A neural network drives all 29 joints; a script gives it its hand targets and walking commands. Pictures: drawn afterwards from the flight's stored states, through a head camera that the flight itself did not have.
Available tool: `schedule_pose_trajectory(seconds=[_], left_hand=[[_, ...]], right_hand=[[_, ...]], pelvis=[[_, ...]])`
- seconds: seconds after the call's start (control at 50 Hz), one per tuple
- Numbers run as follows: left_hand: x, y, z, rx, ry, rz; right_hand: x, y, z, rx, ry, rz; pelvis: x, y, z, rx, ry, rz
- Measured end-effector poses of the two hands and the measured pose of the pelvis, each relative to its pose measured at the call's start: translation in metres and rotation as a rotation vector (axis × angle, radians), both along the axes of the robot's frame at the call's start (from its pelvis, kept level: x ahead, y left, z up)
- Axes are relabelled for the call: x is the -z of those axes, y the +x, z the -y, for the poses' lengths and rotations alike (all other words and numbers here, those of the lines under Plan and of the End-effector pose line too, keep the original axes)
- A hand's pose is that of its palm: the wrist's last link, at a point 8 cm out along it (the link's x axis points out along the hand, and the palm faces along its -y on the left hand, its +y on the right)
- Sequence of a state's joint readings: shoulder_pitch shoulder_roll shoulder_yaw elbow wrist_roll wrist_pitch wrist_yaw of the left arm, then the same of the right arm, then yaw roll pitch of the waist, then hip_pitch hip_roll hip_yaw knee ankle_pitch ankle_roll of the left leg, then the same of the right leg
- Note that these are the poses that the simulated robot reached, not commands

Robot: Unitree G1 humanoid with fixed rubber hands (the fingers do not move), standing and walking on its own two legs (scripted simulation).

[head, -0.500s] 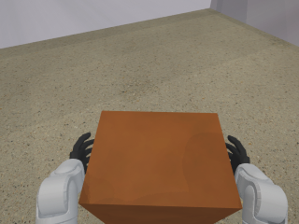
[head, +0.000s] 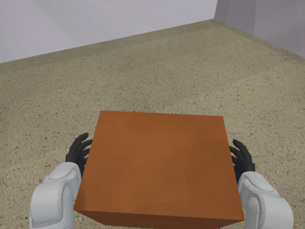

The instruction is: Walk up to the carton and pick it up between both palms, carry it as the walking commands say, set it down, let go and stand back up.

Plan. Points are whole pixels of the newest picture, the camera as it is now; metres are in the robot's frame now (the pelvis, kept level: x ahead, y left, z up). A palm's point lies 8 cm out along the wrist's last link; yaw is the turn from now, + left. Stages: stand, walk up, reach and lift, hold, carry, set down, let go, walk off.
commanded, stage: carry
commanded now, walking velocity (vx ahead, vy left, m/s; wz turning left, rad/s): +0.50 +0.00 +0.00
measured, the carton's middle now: (157, 176) +0.26 -0.01 +0.03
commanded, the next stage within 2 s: none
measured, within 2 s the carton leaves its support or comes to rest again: neither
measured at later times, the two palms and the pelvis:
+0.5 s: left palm (104, 84) +0.59 +0.19 +0.07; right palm (206, 84) +0.59 -0.19 +0.08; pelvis +0.34 +0.00 -0.01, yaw -1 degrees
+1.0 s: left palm (127, 44) +0.93 +0.14 +0.08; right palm (202, 44) +0.94 -0.24 +0.07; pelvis +0.68 -0.05 +0.00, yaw +2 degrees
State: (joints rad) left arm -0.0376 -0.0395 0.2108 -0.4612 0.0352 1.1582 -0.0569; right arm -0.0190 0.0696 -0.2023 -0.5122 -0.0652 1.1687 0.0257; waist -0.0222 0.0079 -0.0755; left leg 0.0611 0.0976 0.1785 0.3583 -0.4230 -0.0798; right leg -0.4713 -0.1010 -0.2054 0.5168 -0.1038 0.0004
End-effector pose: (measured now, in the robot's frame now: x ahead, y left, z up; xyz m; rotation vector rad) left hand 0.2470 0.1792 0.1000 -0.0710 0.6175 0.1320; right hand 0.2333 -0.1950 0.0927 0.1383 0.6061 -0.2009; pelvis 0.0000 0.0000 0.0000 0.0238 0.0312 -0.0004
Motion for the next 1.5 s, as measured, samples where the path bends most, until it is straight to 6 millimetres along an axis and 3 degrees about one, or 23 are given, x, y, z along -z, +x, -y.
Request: schedule_pose_trajectory(seconds=[0.04,0.1,0.26,0.36,0.5,0.58,0.68,0.82,0.94,1.02,1.12,1.26,1.42,1.5], left_hand=[[0.009,0.027,0.007,-0.024,0.001,-0.031],[0.015,0.055,0.012,-0.064,0.0,-0.112],[-0.009,0.142,0.008,-0.109,0.019,-0.085],[-0.006,0.217,0.005,-0.081,0.003,-0.06],[0.027,0.347,-0.007,-0.005,-0.025,-0.053],[0.028,0.404,-0.009,0.03,-0.024,-0.119],[0.011,0.465,-0.003,0.029,-0.049,-0.101],[-0.002,0.557,0.01,0.0,-0.026,-0.037],[0.014,0.651,0.034,-0.045,-0.001,-0.039],[0.02,0.689,0.044,-0.093,-0.006,-0.128],[-0.001,0.741,0.045,-0.121,0.008,-0.105],[-0.012,0.84,0.042,-0.093,0.004,-0.049],[0.022,0.986,0.026,-0.021,-0.03,-0.036],[0.027,1.046,0.022,0.019,-0.028,-0.106]], right_hand=[[0.011,0.036,0.007,-0.032,-0.007,-0.031],[0.015,0.078,0.012,-0.074,-0.008,-0.111],[-0.003,0.183,0.007,-0.1,0.031,-0.081],[-0.005,0.248,0.005,-0.076,0.007,-0.056],[0.012,0.352,-0.007,-0.011,-0.03,-0.052],[0.014,0.395,-0.009,0.031,-0.02,-0.117],[-0.005,0.45,-0.004,0.058,-0.013,-0.096],[-0.014,0.557,0.01,0.012,-0.013,-0.033],[0.016,0.667,0.034,-0.045,0.001,-0.035],[0.022,0.72,0.044,-0.082,0.008,-0.124],[0.007,0.781,0.044,-0.088,0.046,-0.1],[-0.008,0.872,0.041,-0.074,0.02,-0.044],[0.008,0.995,0.026,-0.017,-0.027,-0.033],[0.012,1.04,0.021,0.027,-0.02,-0.102]], pelvis=[[0.004,0.027,0.009,-0.009,-0.018,-0.002],[-0.008,0.06,0.017,-0.023,-0.007,-0.016],[-0.03,0.156,0.025,-0.022,0.017,-0.038],[-0.023,0.228,0.017,-0.013,0.001,-0.035],[0.006,0.341,-0.005,0.02,0.011,-0.014],[-0.008,0.387,-0.011,0.03,-0.005,-0.028],[-0.026,0.452,-0.01,0.032,-0.024,-0.04],[-0.02,0.555,0.011,0.021,-0.015,-0.023],[0.007,0.653,0.042,-0.011,-0.021,-0.007],[-0.008,0.696,0.054,-0.031,-0.008,-0.023],[-0.027,0.756,0.06,-0.031,0.015,-0.034],[-0.027,0.854,0.054,-0.018,0.011,-0.027],[0.007,0.985,0.029,0.022,0.009,-0.01],[-0.005,1.031,0.021,0.032,-0.001,-0.027]])
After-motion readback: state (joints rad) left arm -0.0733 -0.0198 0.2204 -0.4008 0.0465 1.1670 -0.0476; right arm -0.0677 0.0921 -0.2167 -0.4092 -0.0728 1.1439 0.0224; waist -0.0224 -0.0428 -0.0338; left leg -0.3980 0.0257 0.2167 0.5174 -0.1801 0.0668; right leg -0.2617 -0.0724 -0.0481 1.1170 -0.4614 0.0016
